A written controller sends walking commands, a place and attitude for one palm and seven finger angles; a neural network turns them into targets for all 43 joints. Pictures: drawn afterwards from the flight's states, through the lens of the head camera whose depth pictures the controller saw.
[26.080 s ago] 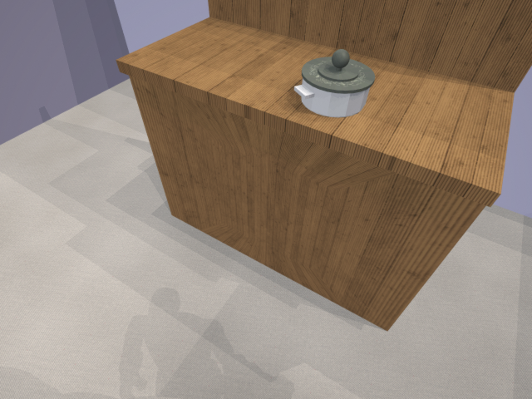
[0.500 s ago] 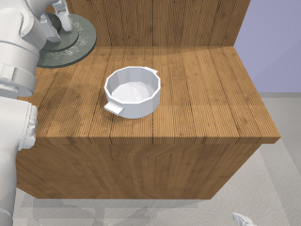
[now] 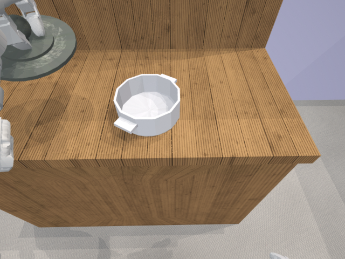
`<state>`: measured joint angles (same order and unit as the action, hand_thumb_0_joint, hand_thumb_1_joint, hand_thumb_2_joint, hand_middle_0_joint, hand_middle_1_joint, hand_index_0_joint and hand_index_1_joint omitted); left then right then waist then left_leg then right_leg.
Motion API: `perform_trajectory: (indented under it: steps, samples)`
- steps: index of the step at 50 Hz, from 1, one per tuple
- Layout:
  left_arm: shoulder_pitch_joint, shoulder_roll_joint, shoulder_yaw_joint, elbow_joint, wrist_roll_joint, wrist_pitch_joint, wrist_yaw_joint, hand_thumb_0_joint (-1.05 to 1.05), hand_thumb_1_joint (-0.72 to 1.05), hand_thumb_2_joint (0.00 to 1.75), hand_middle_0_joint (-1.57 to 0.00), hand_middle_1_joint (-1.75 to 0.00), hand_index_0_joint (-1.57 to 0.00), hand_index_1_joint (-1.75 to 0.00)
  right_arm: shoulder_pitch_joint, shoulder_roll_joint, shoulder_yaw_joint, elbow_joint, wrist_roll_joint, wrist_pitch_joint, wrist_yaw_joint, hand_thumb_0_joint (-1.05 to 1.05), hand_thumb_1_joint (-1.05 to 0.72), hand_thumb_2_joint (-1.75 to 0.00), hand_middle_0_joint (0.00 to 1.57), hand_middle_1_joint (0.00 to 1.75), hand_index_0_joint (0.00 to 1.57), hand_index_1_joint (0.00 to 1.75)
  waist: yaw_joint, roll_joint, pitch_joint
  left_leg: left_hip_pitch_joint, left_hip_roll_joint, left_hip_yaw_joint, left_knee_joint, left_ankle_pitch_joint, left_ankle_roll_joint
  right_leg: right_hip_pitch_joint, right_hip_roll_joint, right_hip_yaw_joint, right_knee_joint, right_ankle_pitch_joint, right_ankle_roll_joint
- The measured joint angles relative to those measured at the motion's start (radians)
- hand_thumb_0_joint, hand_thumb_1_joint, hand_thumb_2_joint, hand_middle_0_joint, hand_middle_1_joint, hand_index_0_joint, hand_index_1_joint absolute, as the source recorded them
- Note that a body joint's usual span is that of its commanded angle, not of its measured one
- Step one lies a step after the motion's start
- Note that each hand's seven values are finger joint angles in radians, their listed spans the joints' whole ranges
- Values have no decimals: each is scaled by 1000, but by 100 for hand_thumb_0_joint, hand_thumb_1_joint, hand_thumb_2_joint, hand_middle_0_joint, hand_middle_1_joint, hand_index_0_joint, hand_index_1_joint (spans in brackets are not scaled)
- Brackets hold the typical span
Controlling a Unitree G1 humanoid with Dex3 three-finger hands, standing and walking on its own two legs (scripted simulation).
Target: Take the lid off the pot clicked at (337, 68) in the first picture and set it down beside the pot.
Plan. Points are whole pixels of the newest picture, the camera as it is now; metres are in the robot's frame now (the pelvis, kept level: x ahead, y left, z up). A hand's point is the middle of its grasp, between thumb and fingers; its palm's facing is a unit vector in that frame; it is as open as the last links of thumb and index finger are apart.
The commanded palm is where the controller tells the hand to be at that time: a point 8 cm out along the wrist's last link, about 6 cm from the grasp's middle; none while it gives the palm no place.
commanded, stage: move the lid sideways beside the pot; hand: left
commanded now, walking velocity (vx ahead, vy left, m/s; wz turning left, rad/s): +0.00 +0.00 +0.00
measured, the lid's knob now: (17, 27) +0.49 +0.28 +0.28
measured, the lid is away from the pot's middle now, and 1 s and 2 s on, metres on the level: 0.23 0.23 0.23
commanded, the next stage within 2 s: lower the lid onto the table in 0.32 s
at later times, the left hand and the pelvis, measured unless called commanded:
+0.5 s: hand (5, 36) +0.46 +0.29 +0.28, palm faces -0.23 -0.08 -0.97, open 6.1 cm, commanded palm +0.47 +0.29 +0.36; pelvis +0.00 +0.01 +0.00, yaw +1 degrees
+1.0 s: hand (27, 48) +0.47 +0.28 +0.25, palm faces -0.27 -0.12 -0.96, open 6.1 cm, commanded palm +0.47 +0.28 +0.32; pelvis +0.00 +0.00 +0.00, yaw +0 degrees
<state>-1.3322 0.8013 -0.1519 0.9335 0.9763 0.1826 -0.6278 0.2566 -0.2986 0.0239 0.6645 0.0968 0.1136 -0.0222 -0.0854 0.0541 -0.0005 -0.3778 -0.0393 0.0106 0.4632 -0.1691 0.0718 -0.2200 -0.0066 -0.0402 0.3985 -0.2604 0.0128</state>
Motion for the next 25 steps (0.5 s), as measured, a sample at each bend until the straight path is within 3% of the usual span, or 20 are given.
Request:
perform_trajectory:
  steps: [8,12,16,25]
  samples:
    - [21,37,17,-33,-3,-16,2,0,39,51,-80,-97,-84,-99,0,-7,-4,-6,6,14,1,1,-91,-90,21,30,20,30,9,2,4,-14,0,-7,7,-1,1,-6,2,-7,-6,3,0]
    - [19,50,-10,-19,0,-10,-8,0,39,51,-80,-97,-84,-99,-8,-5,-3,-8,11,21,-4,1,-91,-90,21,30,20,30,13,0,11,-18,0,-10,9,1,1,-7,3,-10,-7,5,0]
    - [22,39,-34,-51,-2,-19,-12,0,39,51,-80,-97,-84,-99,-7,-3,-2,0,10,12,-11,1,-91,-90,21,30,20,30,23,-2,17,-17,-2,-17,9,3,2,-1,2,-17,-13,8,-1]
    - [-28,-1,-65,3,-18,-18,-9,0,38,51,-80,-97,-85,-99,-12,1,3,26,9,-16,-15,1,-91,-90,21,30,20,30,17,-4,17,-16,-8,-19,11,2,6,2,-3,-20,-11,6,-1]
